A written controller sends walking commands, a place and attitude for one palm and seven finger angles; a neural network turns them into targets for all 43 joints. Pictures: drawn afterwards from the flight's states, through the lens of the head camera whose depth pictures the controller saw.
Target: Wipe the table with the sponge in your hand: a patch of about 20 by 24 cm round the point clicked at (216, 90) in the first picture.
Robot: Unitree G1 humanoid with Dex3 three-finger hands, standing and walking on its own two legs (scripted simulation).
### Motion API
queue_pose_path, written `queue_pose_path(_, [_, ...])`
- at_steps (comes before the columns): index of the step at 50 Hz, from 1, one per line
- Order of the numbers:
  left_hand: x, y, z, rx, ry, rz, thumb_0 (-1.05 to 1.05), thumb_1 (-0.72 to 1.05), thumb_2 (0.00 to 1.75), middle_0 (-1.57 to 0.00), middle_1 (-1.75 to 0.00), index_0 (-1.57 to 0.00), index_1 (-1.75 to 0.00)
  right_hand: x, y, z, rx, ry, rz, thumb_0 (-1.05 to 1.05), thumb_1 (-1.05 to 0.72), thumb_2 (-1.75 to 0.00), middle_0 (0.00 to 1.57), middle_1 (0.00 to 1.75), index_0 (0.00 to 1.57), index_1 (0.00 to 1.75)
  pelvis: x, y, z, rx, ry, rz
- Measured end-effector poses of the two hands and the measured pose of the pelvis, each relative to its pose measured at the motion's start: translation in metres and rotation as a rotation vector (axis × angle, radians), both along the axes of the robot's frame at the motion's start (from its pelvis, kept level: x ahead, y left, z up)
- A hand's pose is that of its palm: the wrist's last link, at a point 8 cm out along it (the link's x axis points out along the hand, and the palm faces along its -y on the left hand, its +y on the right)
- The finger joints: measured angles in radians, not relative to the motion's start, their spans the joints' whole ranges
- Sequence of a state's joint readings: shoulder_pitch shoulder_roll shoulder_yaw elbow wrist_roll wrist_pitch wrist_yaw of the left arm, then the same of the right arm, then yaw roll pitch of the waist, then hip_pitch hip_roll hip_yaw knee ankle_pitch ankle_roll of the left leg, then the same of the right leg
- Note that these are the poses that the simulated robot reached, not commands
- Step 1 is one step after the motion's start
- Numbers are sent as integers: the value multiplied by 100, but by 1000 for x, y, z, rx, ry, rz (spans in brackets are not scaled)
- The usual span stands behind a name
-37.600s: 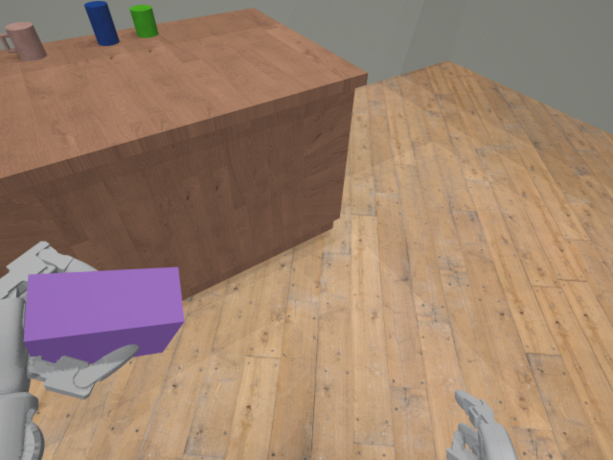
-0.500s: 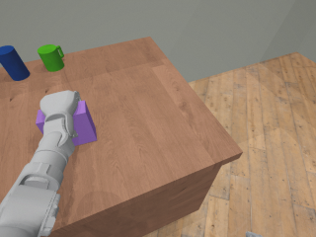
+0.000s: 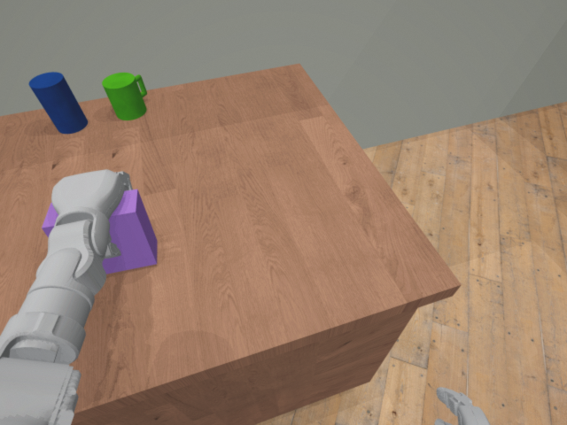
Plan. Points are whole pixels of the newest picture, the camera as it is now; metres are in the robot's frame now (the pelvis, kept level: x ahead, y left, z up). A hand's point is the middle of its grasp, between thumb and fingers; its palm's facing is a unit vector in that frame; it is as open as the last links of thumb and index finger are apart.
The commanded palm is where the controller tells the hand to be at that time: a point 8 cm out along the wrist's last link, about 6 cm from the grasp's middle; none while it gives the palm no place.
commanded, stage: wipe back along the first lane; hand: left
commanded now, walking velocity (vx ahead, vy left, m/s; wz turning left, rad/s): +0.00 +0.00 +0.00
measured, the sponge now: (111, 243) +0.37 +0.32 +0.02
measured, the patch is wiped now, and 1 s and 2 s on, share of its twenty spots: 1.00 1.00 1.00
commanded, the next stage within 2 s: lift the sponge slowly off the table in 1.64 s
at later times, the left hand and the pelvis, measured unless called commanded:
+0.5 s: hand (107, 245) +0.33 +0.29 +0.07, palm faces -0.05 -0.05 -1.00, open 9.8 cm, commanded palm +0.30 +0.29 +0.11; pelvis -0.01 -0.01 +0.00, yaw +0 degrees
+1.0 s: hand (109, 277) +0.28 +0.27 +0.07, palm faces +0.00 -0.05 -1.00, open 9.8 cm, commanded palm +0.25 +0.26 +0.10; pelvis -0.01 -0.01 +0.00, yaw -1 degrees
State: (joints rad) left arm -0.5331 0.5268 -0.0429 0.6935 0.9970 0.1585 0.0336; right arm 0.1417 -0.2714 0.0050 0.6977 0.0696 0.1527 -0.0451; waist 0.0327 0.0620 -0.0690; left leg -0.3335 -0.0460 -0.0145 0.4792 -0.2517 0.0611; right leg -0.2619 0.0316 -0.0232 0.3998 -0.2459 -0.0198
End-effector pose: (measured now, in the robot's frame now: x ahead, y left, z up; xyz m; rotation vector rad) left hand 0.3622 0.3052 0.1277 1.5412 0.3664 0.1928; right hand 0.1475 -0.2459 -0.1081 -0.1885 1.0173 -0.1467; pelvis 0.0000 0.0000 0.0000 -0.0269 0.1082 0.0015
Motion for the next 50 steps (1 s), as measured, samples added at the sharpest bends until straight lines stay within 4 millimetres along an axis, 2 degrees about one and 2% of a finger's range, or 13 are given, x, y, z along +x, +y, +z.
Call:
queue_pose_path(6, [-6,4,0,3,4,0,0,-49,107,-74,-138,-77,-135,-9,-7,-3,-5,26,-10,0,-91,-90,20,30,20,30,0,-2,0,0,1,-2])
queue_pose_path(15, [-27,-12,-4,-23,-47,-20,0,-48,107,-73,-139,-76,-136,-15,-13,-6,5,36,-18,0,-91,-90,20,30,20,30,-1,-3,1,2,-17,-8])
queue_pose_path(33, [-58,-27,-6,-12,-58,3,0,-47,107,-72,-140,-74,-138,16,-2,9,39,-95,39,0,-91,-90,20,30,20,30,-10,-10,1,8,-51,-5])
queue_pose_path(50, [-98,-42,-8,-24,-105,17,1,-47,107,-71,-141,-73,-138,35,1,16,61,-167,67,1,-91,-90,20,30,20,30,-10,-13,1,12,-84,-14])
